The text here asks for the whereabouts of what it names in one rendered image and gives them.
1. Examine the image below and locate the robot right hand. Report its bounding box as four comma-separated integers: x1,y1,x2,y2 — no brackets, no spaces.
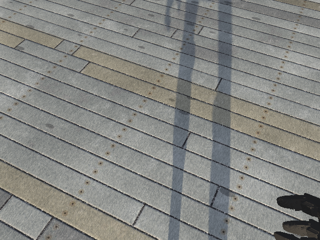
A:
274,193,320,240

